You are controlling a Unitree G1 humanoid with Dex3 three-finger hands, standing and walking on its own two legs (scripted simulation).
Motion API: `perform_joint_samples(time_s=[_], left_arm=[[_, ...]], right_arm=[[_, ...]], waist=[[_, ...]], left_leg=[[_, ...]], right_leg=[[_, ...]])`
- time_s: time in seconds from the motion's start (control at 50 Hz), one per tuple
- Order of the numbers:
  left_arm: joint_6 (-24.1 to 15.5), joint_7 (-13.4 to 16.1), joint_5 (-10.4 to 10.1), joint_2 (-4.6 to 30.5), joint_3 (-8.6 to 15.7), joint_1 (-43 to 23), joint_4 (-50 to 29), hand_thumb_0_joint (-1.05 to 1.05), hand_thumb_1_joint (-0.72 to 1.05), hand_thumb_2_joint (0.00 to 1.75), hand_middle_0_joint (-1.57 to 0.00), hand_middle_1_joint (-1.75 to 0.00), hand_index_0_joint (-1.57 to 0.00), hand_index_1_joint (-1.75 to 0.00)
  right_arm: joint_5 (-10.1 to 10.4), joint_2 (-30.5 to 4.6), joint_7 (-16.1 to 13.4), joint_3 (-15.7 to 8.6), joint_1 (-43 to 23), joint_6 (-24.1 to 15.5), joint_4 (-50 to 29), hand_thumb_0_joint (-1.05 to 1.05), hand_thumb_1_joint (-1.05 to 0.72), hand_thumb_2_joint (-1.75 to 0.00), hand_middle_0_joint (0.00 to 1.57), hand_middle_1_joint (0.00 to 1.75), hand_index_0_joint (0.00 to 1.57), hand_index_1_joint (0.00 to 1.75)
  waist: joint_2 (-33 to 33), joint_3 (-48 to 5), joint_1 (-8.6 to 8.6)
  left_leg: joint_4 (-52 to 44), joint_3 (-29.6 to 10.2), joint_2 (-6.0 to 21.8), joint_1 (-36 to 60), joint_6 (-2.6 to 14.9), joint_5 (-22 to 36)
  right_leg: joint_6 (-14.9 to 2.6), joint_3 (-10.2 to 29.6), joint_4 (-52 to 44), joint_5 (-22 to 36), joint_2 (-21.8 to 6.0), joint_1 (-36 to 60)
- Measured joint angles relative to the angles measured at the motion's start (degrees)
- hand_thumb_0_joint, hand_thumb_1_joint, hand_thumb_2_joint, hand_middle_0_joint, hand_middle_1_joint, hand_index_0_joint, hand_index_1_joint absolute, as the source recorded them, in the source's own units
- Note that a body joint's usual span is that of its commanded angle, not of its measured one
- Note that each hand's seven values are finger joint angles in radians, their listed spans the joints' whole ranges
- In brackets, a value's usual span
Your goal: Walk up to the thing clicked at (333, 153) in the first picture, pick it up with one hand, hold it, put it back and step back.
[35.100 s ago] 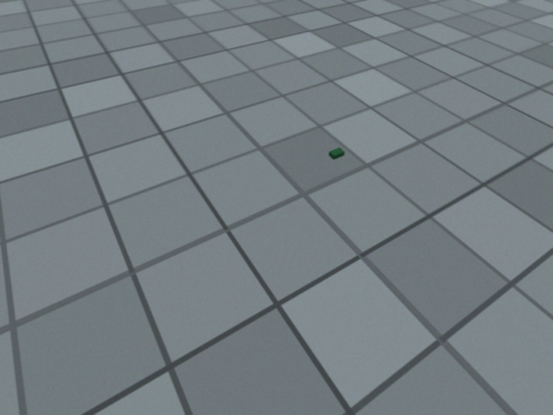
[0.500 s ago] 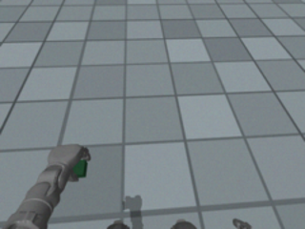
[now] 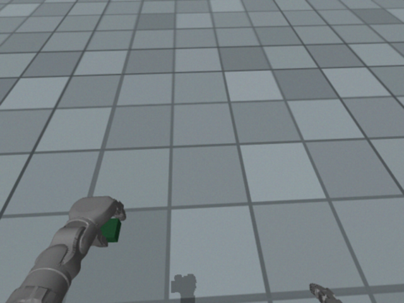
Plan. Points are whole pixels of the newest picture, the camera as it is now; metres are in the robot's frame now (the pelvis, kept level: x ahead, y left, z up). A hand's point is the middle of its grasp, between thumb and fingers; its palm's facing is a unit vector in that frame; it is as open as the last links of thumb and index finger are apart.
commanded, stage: hold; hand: left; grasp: from above
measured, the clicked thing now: (101, 230) +0.32 +0.24 -0.09
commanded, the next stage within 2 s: crouch in 1.52 s
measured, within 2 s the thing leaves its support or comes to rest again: neither
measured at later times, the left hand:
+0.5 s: hand (97, 234) +0.28 +0.22 -0.03, palm faces -0.47 -0.03 -0.88, open 7.6 cm
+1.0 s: hand (97, 232) +0.28 +0.21 -0.01, palm faces -0.45 -0.03 -0.89, open 7.6 cm
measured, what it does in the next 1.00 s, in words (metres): stands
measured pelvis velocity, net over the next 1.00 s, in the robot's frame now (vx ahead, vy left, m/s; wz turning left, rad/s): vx -0.01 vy -0.01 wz -0.01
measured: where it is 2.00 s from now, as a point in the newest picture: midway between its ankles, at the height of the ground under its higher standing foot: outside the picture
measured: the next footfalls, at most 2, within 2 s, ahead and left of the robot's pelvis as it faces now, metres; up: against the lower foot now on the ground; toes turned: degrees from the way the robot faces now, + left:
none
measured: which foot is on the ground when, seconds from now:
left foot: down 0.00-1.00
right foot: down 0.00-1.00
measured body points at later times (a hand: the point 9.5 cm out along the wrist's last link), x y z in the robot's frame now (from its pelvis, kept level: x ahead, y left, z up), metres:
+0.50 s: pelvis -0.01 +0.00 +0.01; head +0.01 -0.02 +0.46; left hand +0.30 +0.22 +0.02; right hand +0.13 -0.26 -0.11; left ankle +0.02 +0.12 -0.72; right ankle +0.00 -0.15 -0.72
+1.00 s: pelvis -0.01 -0.01 +0.02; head +0.00 -0.03 +0.47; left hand +0.30 +0.21 +0.04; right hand +0.14 -0.26 -0.10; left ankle +0.01 +0.12 -0.72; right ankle +0.00 -0.15 -0.72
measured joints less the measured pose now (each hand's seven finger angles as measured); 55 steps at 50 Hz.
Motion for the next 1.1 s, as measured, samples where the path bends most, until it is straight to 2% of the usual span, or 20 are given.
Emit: perform_joint_samples(time_s=[0.44,1.1], left_arm=[[-0.2,-2.8,-0.9,0.2,-0.2,2.2,-4.9,0.00,0.37,0.19,-0.91,-0.21,-0.93,-0.19],[-0.1,-4.5,-2.0,0.1,-0.8,3.1,-7.8,0.00,0.39,0.15,-0.92,-0.20,-0.95,-0.18]], right_arm=[[0.4,-0.3,-0.6,0.6,-1.2,1.3,-1.6,0.01,-0.90,-0.90,0.21,0.30,0.20,0.30],[0.9,-0.3,-1.3,1.3,-3.2,1.9,-1.8,0.01,-0.91,-0.90,0.20,0.30,0.20,0.30]], waist=[[0.5,1.7,0.93],[1.0,3.4,1.68]], left_leg=[[-4.9,0.4,-0.2,5.3,-0.12,2.7],[-10.9,0.6,-0.2,10.8,-0.43,5.7]], right_leg=[[-0.18,0.3,-3.9,2.3,-0.1,4.7],[-0.53,0.4,-8.9,4.8,0.0,9.6]])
